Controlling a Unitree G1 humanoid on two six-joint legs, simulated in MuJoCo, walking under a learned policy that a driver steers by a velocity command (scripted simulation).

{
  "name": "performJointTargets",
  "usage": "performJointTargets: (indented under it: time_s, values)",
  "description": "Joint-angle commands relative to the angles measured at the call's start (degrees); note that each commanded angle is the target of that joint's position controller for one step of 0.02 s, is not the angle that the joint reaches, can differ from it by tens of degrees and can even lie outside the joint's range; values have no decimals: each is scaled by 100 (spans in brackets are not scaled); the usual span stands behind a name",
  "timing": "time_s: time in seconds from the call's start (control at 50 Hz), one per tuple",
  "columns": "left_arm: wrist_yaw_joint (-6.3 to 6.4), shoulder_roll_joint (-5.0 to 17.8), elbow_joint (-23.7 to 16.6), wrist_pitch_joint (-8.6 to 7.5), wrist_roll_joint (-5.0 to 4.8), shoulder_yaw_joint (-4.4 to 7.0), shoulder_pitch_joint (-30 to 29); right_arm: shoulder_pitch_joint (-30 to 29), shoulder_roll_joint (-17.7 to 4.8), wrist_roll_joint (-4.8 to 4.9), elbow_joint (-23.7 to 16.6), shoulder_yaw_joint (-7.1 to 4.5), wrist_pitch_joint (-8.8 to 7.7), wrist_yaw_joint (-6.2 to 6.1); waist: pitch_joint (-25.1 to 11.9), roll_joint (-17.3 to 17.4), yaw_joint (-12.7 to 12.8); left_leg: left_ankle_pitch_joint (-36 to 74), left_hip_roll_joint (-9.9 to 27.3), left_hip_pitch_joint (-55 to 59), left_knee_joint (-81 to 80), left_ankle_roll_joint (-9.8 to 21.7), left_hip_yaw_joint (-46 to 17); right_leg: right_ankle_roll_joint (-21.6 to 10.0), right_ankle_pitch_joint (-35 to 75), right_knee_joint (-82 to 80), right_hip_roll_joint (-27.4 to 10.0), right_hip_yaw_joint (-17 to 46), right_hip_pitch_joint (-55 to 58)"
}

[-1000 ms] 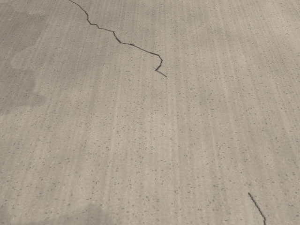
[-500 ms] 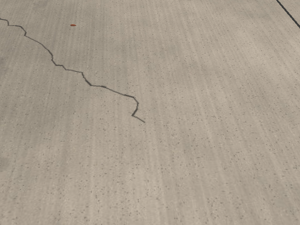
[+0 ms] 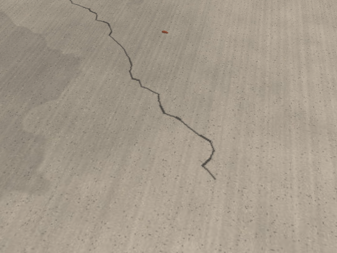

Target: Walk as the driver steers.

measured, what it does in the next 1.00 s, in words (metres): walks ahead: left foot, then right foot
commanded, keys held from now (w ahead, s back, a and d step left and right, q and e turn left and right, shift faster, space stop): w+q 0.40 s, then w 0.22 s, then w+e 0.38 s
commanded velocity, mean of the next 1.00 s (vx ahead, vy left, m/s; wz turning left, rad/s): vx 0.50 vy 0.00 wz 0.23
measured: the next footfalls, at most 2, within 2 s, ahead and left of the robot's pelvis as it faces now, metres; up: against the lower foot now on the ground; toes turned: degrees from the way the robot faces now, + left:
left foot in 0.24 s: +0.29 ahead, +0.15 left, +0.00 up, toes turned +12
right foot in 0.78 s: +0.64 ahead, +0.06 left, +0.00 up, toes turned +16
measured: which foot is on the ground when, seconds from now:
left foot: up 0.00-0.22, down 0.24-0.80, up 0.82-1.00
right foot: down 0.00-0.24, up 0.26-0.76, down 0.78-1.00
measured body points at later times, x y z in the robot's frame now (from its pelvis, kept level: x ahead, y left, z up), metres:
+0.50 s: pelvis +0.27 +0.09 +0.00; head +0.29 +0.12 +0.45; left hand +0.38 +0.40 -0.10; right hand +0.40 -0.16 -0.11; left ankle +0.25 +0.14 -0.75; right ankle +0.43 -0.08 -0.67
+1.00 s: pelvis +0.57 +0.11 +0.00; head +0.60 +0.11 +0.45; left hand +0.58 +0.39 -0.12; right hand +0.77 -0.12 -0.10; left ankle +0.57 +0.28 -0.68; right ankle +0.60 +0.04 -0.75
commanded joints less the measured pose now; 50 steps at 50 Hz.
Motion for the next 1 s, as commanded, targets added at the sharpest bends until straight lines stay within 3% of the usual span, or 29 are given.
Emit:
performJointTargets:
  time_s: [0.02, 0.08, 0.14, 0.18, 0.2, 0.22, 0.24, 0.26, 0.28, 0.3, 0.32, 0.34, 0.36, 0.42, 0.48, 0.54, 0.6, 0.68, 0.74, 0.76, 0.78, 0.8, 0.82, 0.84, 0.86, 0.88, 0.9, 0.92, 1.0]
  values:
    - [83, 875, -399, -55, -23, 174, -354, -250, -9, -36, -399, 34, -40, 110, 348, -567, -119, 734, 97, -51, -816, 1, 107, -747, 1444, -807, -1582, 456, -160]
    - [113, 980, -330, 26, -87, 213, -76, -841, 23, -38, -655, 75, -46, 224, 540, -493, 85, 733, 38, -140, -1391, 88, 399, -706, 1489, -709, -1712, 190, 280]
    - [103, 1096, -290, 138, -172, 260, 24, -1121, -50, -19, -887, 60, -33, 324, 586, -563, 74, 179, -93, -80, -1725, 269, 651, -591, 2087, -334, -1855, -7, 810]
    - [114, 1282, -350, 209, -211, 307, -118, -904, -238, -15, -954, -33, -13, 353, 288, -749, -179, -382, -445, 600, -1772, 479, 988, -473, 3908, 365, -1860, -177, 947]
    - [121, 1366, -384, 258, -230, 325, -204, -446, -411, 2, -883, -131, -3, 348, -21, -823, -472, -614, -702, 1256, -1793, 614, 1153, -404, 4781, 1101, -1805, -261, 915]
    - [121, 1388, -429, 299, -262, 315, -342, 418, -682, 19, -669, -296, -2, 315, -472, -727, -974, -326, -1004, 2476, -2182, 809, 1249, -248, 4996, 2265, -1601, -403, 571]
    - [134, 1263, -531, 275, -174, 259, -311, 1370, -1182, 10, -417, -525, 42, 192, -982, -243, -1360, -231, -688, 4241, -2374, 1091, 410, 52, 3545, 3992, -1361, -409, -769]
    - [50, 294, -862, 119, 49, -28, 216, 1228, -1856, 30, -423, -605, 0, 145, -1357, 1339, -581, -934, 819, 6027, -2891, 2088, -2814, 393, -1919, 6066, -220, 99, -3381]
    - [-28, 645, -992, -159, -201, -12, -281, 1483, -1479, -60, -606, -461, -86, 177, -2169, 721, -907, -1672, 1291, 6362, -3903, 2358, -4457, 286, -2328, 6734, 13, 1521, -4023]
    - [-61, 903, -1162, -272, -414, 58, -898, 1320, -1099, -112, -537, -351, -167, 208, -1377, 357, -992, -1173, 1168, 5963, -4027, 2007, -3691, 121, -1768, 6686, -238, 1597, -4562]
    - [-30, 855, -1152, -319, -342, 35, -950, 950, -894, -69, -596, -286, -212, 204, -927, -10, -748, -654, 933, 5142, -3957, 1792, -2920, 15, -1229, 6215, -500, 1600, -4399]
    - [20, 895, -1052, -298, -176, 78, -892, 458, -670, -62, -709, -217, -217, 196, -621, -240, -475, -87, 683, 4255, -3967, 1615, -2286, 38, -896, 5720, -708, 1609, -3928]
    - [26, 965, -1025, -218, -117, 133, -743, 190, -538, -116, -819, -162, -225, 174, -529, -158, -260, 346, 521, 3652, -4078, 1541, -1928, 68, -696, 5401, -846, 1658, -3453]
    - [26, 776, -1099, -7, -30, 127, -749, 252, -651, -100, -824, -171, -264, 86, -372, -169, -123, 1052, 327, 2980, -4328, 1553, -1422, 293, -318, 4669, -824, 1509, -3111]
    - [23, 608, -1268, 43, 3, 55, -1308, 601, -711, -87, -686, -169, -276, -25, -159, -60, -326, 1403, 137, 2927, -4415, 1383, -944, 439, 741, 3532, -729, 1389, -3317]
    - [-58, 486, -1391, 4, -49, -13, -1837, 863, -671, -75, -562, -136, -258, -58, -33, 124, -583, 931, -57, 2930, -4414, 1098, -648, 371, 1856, 2326, -529, 1299, -3045]
    - [-141, 526, -1535, -38, -114, -39, -2291, 1120, -724, -70, -410, -130, -266, -50, 186, 193, -791, 472, 127, 3188, -4401, 1056, -818, 262, 2131, 1768, -424, 1272, -3029]
    - [-286, 618, -1711, -115, -144, -61, -2578, 1389, -778, -102, -227, -136, -199, -88, 315, 201, -877, 1147, 591, 4345, -3986, 1030, -962, -38, 1408, 1446, -373, 1195, -3673]
    - [-351, 781, -1628, -114, -172, -5, -2036, 1205, -893, -129, -227, -157, -144, -116, -32, 351, -532, 3192, 580, 4628, -3353, 811, -653, -364, 721, 1369, -60, 912, -2816]
    - [-336, 940, -1450, -103, -162, 84, -1389, 1063, -911, -136, -256, -146, -122, -119, -465, 323, -165, 4222, 379, 4544, -2626, 702, -395, -538, 855, 1254, 166, 741, -1877]
    - [-308, 1164, -1242, -80, -125, 173, -485, 929, -855, -164, -333, -99, -123, -129, -1070, 177, 269, 4074, 159, 3906, -1494, 522, -169, -820, 1223, 1372, -127, 1137, -458]
    - [-281, 1639, -1170, -58, -41, 283, 317, 1321, -484, -251, -494, 19, -196, -115, -1925, -901, 264, 1874, -512, 2042, 595, 141, 132, -1586, 1268, 1391, -1390, 3254, 1663]
    - [-318, 1490, -1025, -6, -188, 258, 490, 1587, -267, -209, -440, 120, -318, -57, -2234, -1993, 166, -2407, -1218, 419, 2003, -138, -48, -2220, 435, 529, -2112, 5453, 2697]
    - [-300, 1161, -1083, 37, -270, 158, 220, 1136, -711, -88, -583, 50, -445, 8, -1547, -1371, 261, -2339, -822, -339, 2356, -54, -472, -1905, -529, 311, -1940, 5249, 2376]
    - [-265, 1003, -1222, 86, -203, 115, -120, 563, -771, 8, -734, 52, -528, 46, -866, -832, 239, -1898, -574, -462, 2160, -4, -360, -1666, -448, 208, -1707, 4474, 1573]
    - [-257, 938, -1289, 106, -141, 83, -400, 303, -707, -65, -798, 56, -569, 43, -348, -311, 44, -1576, -387, -327, 1639, -7, -245, -1542, 73, 54, -1472, 3959, 689]
    - [-242, 830, -1359, 98, -108, 38, -540, 261, -735, -194, -815, 7, -553, 12, -229, -187, -117, -1354, -219, -10, 1158, -48, -224, -1465, 618, -58, -1292, 3648, 189]
    - [-227, 855, -1401, 106, -82, 31, -595, 348, -664, -240, -846, 2, -517, -1, -216, -332, -266, -1278, -171, 267, 896, -112, -192, -1477, 966, -160, -1169, 3511, -134]
    - [-118, 1116, -1420, 108, -157, 124, -429, 120, -430, -258, -1015, 55, -366, -86, -142, -576, -322, -773, -196, 461, -300, -423, 23, -1509, 1542, -370, -934, 2941, -821]
Velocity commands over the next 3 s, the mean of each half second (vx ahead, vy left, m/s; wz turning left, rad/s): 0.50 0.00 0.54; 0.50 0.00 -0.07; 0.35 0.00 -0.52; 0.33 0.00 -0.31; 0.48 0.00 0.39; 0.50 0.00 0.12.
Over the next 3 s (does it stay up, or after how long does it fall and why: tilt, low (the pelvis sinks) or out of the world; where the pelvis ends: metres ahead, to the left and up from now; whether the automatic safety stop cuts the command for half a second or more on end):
stays up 1.49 0.05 0.00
